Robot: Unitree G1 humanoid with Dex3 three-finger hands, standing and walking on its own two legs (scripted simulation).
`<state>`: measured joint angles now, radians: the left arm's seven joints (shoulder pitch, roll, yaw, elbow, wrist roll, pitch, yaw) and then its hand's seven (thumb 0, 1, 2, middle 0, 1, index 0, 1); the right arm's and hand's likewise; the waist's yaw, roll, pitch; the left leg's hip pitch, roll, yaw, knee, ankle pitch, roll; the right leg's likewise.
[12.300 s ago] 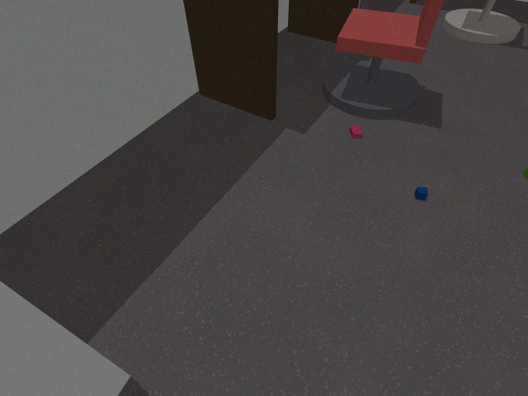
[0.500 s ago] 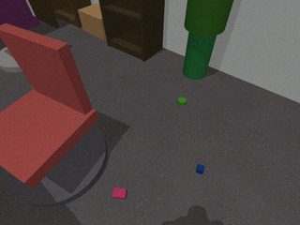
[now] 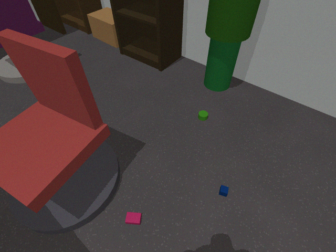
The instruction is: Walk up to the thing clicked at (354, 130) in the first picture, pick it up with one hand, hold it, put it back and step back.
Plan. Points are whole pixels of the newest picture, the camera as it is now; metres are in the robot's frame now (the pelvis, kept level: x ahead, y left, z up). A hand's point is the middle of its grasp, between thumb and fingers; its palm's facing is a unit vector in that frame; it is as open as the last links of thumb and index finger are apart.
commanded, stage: stand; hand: left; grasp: from above
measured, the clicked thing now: (133, 218) +0.44 +0.23 -0.77
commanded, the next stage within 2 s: rise first in 0.68 s
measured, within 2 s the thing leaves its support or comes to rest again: neither
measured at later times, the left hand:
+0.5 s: hand out of the picture +0.06 +0.26 -0.16, palm faces -0.03 -0.94 -0.35, open 7.4 cm
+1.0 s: hand out of the picture +0.15 +0.25 -0.17, palm faces +0.00 -0.94 -0.33, open 8.5 cm
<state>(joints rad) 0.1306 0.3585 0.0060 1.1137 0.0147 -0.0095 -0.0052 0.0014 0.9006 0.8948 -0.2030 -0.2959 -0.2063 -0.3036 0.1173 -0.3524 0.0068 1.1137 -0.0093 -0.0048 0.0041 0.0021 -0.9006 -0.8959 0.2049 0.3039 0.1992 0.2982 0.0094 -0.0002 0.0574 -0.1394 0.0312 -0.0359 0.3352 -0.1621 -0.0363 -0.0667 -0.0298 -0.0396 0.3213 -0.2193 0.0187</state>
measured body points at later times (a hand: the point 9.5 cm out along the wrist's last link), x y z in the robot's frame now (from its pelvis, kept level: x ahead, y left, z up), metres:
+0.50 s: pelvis +0.00 +0.00 +0.00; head +0.02 +0.00 +0.45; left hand +0.07 +0.31 -0.13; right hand +0.07 -0.30 -0.13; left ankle +0.01 +0.14 -0.75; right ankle -0.03 -0.13 -0.75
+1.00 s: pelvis -0.01 +0.00 -0.02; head +0.05 +0.01 +0.43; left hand +0.15 +0.30 -0.15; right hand +0.09 -0.27 -0.14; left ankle +0.01 +0.14 -0.75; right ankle -0.03 -0.13 -0.75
